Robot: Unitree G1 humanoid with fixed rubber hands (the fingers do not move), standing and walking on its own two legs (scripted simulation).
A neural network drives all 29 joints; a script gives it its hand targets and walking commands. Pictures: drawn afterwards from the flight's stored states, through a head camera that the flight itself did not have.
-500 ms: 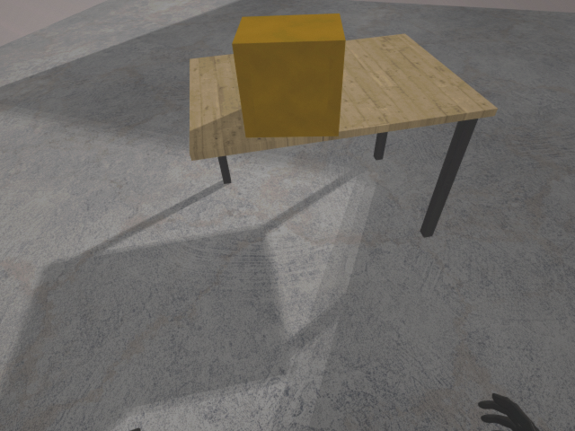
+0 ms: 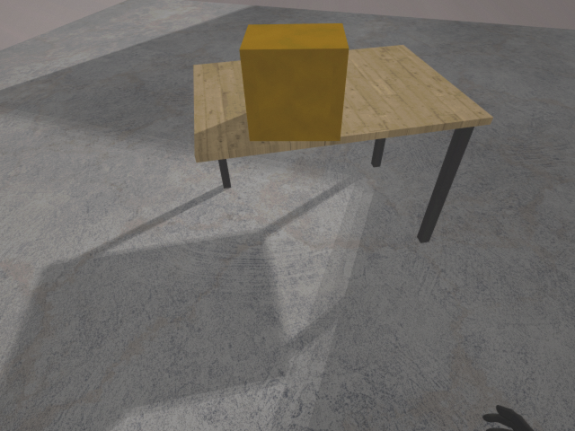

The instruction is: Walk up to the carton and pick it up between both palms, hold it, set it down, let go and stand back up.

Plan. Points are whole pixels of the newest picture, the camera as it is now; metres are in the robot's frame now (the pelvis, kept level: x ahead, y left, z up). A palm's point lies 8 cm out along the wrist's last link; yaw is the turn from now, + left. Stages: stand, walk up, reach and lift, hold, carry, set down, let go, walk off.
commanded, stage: stand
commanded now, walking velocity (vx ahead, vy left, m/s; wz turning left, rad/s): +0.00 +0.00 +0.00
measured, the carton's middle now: (294, 83) +1.06 +0.03 +0.02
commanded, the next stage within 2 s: walk up in 0.92 s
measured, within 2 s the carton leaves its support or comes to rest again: neither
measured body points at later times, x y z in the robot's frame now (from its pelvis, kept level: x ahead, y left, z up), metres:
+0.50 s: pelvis +0.00 +0.01 +0.00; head -0.01 +0.02 +0.45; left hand +0.09 +0.30 -0.13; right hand +0.14 -0.28 -0.08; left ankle +0.02 +0.12 -0.71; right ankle +0.03 -0.13 -0.71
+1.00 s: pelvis +0.00 +0.01 +0.00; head -0.01 +0.03 +0.45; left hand +0.08 +0.30 -0.13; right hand +0.13 -0.28 -0.08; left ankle +0.02 +0.12 -0.71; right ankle +0.03 -0.13 -0.71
